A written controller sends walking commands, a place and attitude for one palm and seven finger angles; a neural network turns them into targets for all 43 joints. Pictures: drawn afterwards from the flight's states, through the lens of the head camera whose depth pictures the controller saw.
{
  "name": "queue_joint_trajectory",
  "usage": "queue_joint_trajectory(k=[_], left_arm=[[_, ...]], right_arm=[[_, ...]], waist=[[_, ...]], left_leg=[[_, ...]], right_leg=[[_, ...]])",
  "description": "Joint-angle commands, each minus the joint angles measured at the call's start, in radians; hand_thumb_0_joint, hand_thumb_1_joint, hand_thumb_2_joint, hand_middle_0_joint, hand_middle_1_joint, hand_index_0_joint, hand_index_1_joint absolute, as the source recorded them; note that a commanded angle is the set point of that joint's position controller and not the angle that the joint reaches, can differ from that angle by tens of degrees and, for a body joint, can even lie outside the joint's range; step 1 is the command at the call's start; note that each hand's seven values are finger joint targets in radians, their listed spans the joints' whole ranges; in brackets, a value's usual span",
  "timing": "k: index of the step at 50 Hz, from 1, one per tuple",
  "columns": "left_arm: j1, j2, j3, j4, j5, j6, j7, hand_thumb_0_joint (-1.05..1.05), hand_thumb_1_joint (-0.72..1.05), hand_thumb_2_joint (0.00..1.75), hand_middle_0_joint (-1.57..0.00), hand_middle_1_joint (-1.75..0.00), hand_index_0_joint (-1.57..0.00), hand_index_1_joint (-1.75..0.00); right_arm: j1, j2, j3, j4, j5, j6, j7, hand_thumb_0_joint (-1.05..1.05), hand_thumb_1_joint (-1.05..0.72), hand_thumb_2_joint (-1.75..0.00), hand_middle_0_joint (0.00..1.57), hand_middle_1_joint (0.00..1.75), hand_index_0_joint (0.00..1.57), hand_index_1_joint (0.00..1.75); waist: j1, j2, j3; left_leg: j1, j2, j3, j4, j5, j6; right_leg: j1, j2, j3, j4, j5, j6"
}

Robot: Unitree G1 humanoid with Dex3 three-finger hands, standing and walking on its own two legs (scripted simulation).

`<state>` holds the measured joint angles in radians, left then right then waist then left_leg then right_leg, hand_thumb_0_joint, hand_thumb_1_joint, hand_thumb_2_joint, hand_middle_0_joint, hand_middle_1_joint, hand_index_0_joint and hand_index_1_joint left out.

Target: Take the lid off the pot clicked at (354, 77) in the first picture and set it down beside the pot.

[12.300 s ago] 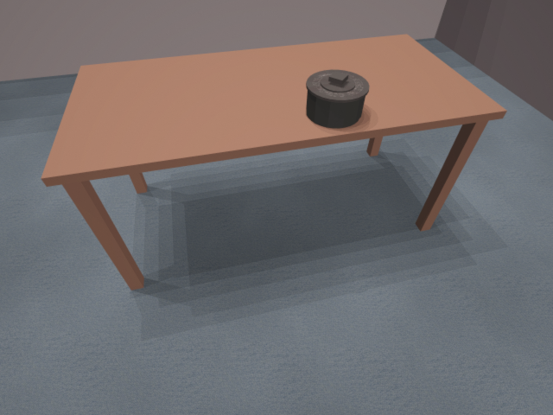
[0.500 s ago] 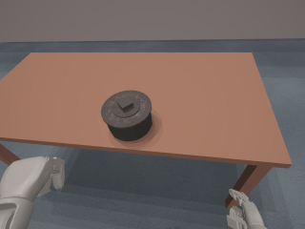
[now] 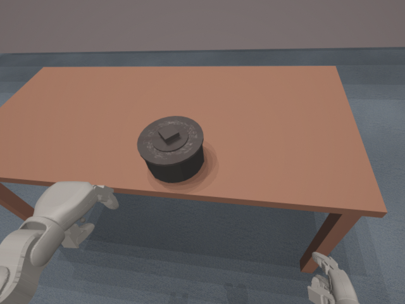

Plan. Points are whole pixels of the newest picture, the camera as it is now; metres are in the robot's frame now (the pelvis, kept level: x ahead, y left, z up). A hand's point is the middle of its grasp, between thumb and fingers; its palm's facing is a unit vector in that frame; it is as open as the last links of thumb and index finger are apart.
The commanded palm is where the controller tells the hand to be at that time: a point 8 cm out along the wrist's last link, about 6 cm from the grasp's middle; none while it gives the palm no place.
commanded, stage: reach forward and open the fingers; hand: left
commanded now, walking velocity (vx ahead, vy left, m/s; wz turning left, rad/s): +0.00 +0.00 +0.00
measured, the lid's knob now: (168, 133) +0.54 +0.16 +0.00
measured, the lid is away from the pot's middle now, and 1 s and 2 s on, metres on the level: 0.00 0.00 0.00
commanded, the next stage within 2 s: move the open hand above the knob in 0.32 s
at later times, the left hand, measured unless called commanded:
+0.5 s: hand (95, 196) +0.29 +0.26 +0.06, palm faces -0.29 -0.03 -0.96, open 10.1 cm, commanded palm +0.29 +0.25 +0.13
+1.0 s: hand (121, 168) +0.36 +0.22 +0.06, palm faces -0.32 -0.04 -0.95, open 10.1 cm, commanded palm +0.36 +0.22 +0.13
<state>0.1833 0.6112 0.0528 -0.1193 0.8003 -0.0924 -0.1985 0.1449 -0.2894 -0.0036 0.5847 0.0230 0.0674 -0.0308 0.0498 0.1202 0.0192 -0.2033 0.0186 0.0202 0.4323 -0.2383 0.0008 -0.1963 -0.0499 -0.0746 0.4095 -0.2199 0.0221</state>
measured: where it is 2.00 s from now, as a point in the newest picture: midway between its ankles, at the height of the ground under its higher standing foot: outside the picture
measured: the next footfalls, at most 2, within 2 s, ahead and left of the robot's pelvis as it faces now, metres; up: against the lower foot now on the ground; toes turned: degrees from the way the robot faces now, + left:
none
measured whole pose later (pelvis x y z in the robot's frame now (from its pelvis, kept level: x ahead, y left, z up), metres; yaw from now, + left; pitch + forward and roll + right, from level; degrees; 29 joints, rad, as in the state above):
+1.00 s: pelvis +0.02 +0.00 +0.00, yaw +0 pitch +4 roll +0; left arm -0.30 0.55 -0.13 0.25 0.85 0.11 -0.26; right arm 0.16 -0.30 0.00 0.58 0.06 0.13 0.01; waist 0.00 0.11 0.00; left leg -0.24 0.01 0.03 0.43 -0.26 0.00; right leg -0.25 -0.06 -0.07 0.45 -0.26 0.02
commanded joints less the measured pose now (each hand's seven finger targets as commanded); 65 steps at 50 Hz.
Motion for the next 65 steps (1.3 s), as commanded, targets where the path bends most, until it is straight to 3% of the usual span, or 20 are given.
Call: queue_joint_trajectory(k=[1,6,10,16,22,24,26,28,30,33,36,38,40,42,44,49,53,55,60,65], left_arm=[[-0.260,0.225,0.156,-0.049,0.013,0.035,0.058,0.00,-0.23,1.26,-0.81,-0.08,-0.81,-0.08],[-0.284,0.149,0.042,-0.187,-0.008,0.034,0.044,0.00,-0.23,1.26,-0.81,-0.08,-0.81,-0.08],[-0.354,0.315,0.192,0.001,0.053,0.070,0.059,0.00,-0.23,1.27,-0.81,-0.08,-0.81,-0.08],[-0.460,0.130,-0.001,-0.111,0.004,0.054,0.043,0.00,-0.23,1.27,-0.81,-0.08,-0.81,-0.08],[-0.523,0.247,0.061,0.157,0.064,0.135,0.027,0.00,-0.23,1.28,-0.81,-0.08,-0.81,-0.08],[-0.676,0.241,0.032,0.056,0.071,0.148,0.019,0.00,-0.23,1.28,-0.81,-0.08,-0.81,-0.08],[-0.695,0.241,0.024,-0.079,0.051,0.130,0.014,0.00,-0.23,1.28,-0.81,-0.08,-0.81,-0.08],[-0.607,0.201,0.009,-0.098,0.020,0.118,0.001,0.00,-0.23,1.28,-0.81,-0.08,-0.81,-0.08],[-0.497,0.164,0.007,0.085,0.018,0.139,-0.016,0.00,-0.23,1.28,-0.81,-0.08,-0.81,-0.08],[-0.624,0.130,-0.063,0.261,0.046,0.171,-0.033,0.00,-0.23,1.28,-0.81,-0.08,-0.81,-0.08],[-0.850,0.170,-0.078,-0.020,0.061,0.154,-0.033,0.00,-0.23,1.28,-0.81,-0.08,-0.81,-0.08],[-0.815,0.246,0.001,-0.101,0.054,0.123,-0.018,0.00,-0.23,1.28,-0.81,-0.08,-0.81,-0.08],[-0.744,0.292,0.077,0.049,0.051,0.126,-0.008,0.00,-0.23,1.28,-0.81,-0.08,-0.81,-0.08],[-0.686,0.226,0.044,0.317,0.055,0.144,0.000,0.00,-0.23,1.28,-0.81,-0.08,-0.81,-0.08],[-0.702,0.161,-0.021,0.371,0.056,0.166,0.001,0.00,-0.23,1.28,-0.81,-0.08,-0.81,-0.08],[-0.862,0.133,-0.107,0.020,0.046,0.172,-0.027,0.00,-0.23,1.28,-0.81,-0.08,-0.81,-0.08],[-0.855,0.301,0.063,0.317,0.060,0.166,-0.023,0.00,-0.23,1.28,-0.81,-0.08,-0.81,-0.08],[-0.867,0.310,0.079,0.393,0.060,0.162,-0.018,0.00,-0.23,1.28,-0.81,-0.08,-0.81,-0.08],[-0.956,0.059,-0.162,0.205,0.032,0.160,-0.044,0.00,-0.23,1.28,-0.81,-0.08,-0.81,-0.08],[-1.014,0.227,-0.038,0.442,0.062,0.160,-0.045,0.00,-0.23,1.28,-0.81,-0.08,-0.81,-0.08]], right_arm=[[-0.130,-0.092,-0.033,-0.151,0.011,-0.033,0.001,0.00,-0.90,-0.90,0.20,0.30,0.20,0.30],[-0.141,-0.081,-0.036,-0.179,0.003,-0.056,0.015,0.00,-0.90,-0.90,0.20,0.30,0.20,0.30],[-0.119,-0.110,-0.034,-0.141,0.010,-0.022,0.010,0.00,-0.90,-0.90,0.20,0.30,0.20,0.30],[-0.145,-0.077,-0.028,-0.180,0.013,-0.036,0.015,0.00,-0.90,-0.90,0.20,0.30,0.20,0.30],[-0.119,-0.117,-0.025,-0.131,0.021,-0.001,0.019,0.00,-0.90,-0.90,0.20,0.30,0.20,0.30],[-0.127,-0.112,-0.026,-0.144,0.022,-0.003,0.015,0.00,-0.90,-0.90,0.20,0.30,0.20,0.30],[-0.147,-0.091,-0.025,-0.170,0.014,-0.028,0.016,0.00,-0.90,-0.90,0.20,0.30,0.20,0.30],[-0.128,-0.088,-0.031,-0.170,0.007,-0.040,0.021,0.00,-0.90,-0.90,0.20,0.30,0.20,0.30],[-0.095,-0.098,-0.032,-0.153,0.019,-0.030,0.032,0.00,-0.90,-0.90,0.20,0.30,0.20,0.30],[-0.086,-0.124,-0.025,-0.127,0.037,0.007,0.030,0.00,-0.90,-0.90,0.20,0.30,0.20,0.30],[-0.129,-0.104,-0.028,-0.171,0.027,-0.003,0.025,0.00,-0.90,-0.90,0.20,0.30,0.20,0.30],[-0.124,-0.093,-0.030,-0.175,0.011,-0.029,0.018,0.00,-0.90,-0.90,0.20,0.30,0.20,0.30],[-0.083,-0.100,-0.027,-0.144,0.011,-0.025,0.016,0.00,-0.90,-0.90,0.20,0.30,0.20,0.30],[-0.044,-0.107,-0.021,-0.104,0.029,-0.004,0.015,0.00,-0.90,-0.90,0.20,0.30,0.20,0.30],[-0.057,-0.116,-0.023,-0.108,0.042,0.015,0.024,0.00,-0.90,-0.90,0.20,0.30,0.20,0.30],[-0.118,-0.099,-0.039,-0.169,0.025,0.002,0.036,0.00,-0.90,-0.90,0.20,0.30,0.20,0.30],[-0.048,-0.119,-0.024,-0.104,0.034,0.011,0.007,0.00,-0.90,-0.90,0.20,0.30,0.20,0.30],[-0.045,-0.125,-0.026,-0.093,0.042,0.023,0.001,0.00,-0.90,-0.90,0.20,0.30,0.20,0.30],[-0.079,-0.095,-0.041,-0.145,0.037,0.018,0.022,0.00,-0.90,-0.90,0.20,0.30,0.20,0.30],[-0.024,-0.133,-0.032,-0.086,0.046,0.041,0.006,0.00,-0.90,-0.90,0.20,0.30,0.20,0.30]], waist=[[-0.005,-0.073,-0.146],[-0.009,-0.024,-0.274],[-0.004,-0.107,-0.148],[-0.016,0.021,-0.272],[-0.035,-0.090,-0.143],[-0.032,-0.043,-0.219],[-0.017,0.014,-0.371],[-0.020,0.016,-0.399],[-0.038,-0.081,-0.279],[-0.064,-0.160,-0.104],[-0.046,-0.036,-0.339],[-0.027,0.041,-0.476],[-0.036,-0.024,-0.408],[-0.047,-0.140,-0.225],[-0.045,-0.170,-0.178],[-0.052,-0.031,-0.445],[-0.057,-0.163,-0.309],[-0.051,-0.194,-0.269],[-0.081,-0.055,-0.398],[-0.087,-0.159,-0.301]], left_leg=[[0.036,-0.037,-0.001,-0.067,0.199,0.037],[0.124,-0.034,-0.020,-0.071,0.279,0.039],[0.038,-0.024,-0.025,-0.090,0.198,0.035],[0.134,-0.030,-0.033,-0.086,0.265,0.035],[0.025,-0.031,-0.033,-0.095,0.189,0.027],[0.061,-0.038,-0.041,-0.088,0.211,0.032],[0.150,-0.039,-0.046,-0.062,0.321,0.041],[0.189,-0.038,-0.054,-0.039,0.454,0.040],[0.123,-0.029,-0.047,-0.033,0.425,0.037],[-0.006,-0.038,-0.011,-0.066,0.206,0.030],[0.120,-0.051,-0.026,-0.049,0.288,0.045],[0.212,-0.047,-0.048,-0.015,0.479,0.049],[0.170,-0.040,-0.044,-0.002,0.501,0.048],[0.037,-0.040,-0.017,-0.025,0.350,0.040],[-0.012,-0.043,0.002,-0.033,0.268,0.037],[0.147,-0.057,-0.015,0.014,0.471,0.056],[0.026,-0.059,-0.002,0.006,0.347,0.058],[-0.012,-0.057,0.009,0.000,0.296,0.058],[0.117,-0.059,-0.003,0.031,0.439,0.064],[0.012,-0.059,0.005,0.014,0.309,0.056]], right_leg=[[0.043,0.037,0.001,-0.061,0.128,-0.030],[0.072,0.038,-0.002,-0.049,0.165,-0.030],[0.045,0.051,0.000,-0.062,0.102,-0.041],[0.062,0.040,-0.002,-0.044,0.127,-0.041],[0.029,0.052,-0.006,-0.038,0.098,-0.046],[0.041,0.044,-0.001,-0.029,0.106,-0.050],[0.099,0.037,0.008,-0.009,0.179,-0.049],[0.112,0.039,0.005,-0.001,0.273,-0.044],[0.059,0.052,-0.005,-0.011,0.268,-0.040],[-0.015,0.052,-0.015,-0.029,0.158,-0.037],[0.072,0.040,0.006,-0.005,0.199,-0.046],[0.127,0.036,0.016,0.021,0.312,-0.046],[0.111,0.046,0.011,0.015,0.344,-0.043],[0.051,0.049,-0.007,0.005,0.293,-0.039],[0.029,0.046,-0.005,0.004,0.256,-0.037],[0.111,0.037,0.019,0.046,0.402,-0.036],[0.099,0.042,0.011,0.031,0.376,-0.031],[0.098,0.037,0.020,0.023,0.360,-0.030],[0.057,0.039,0.019,0.043,0.408,-0.034],[0.042,0.043,0.013,0.032,0.353,-0.036]])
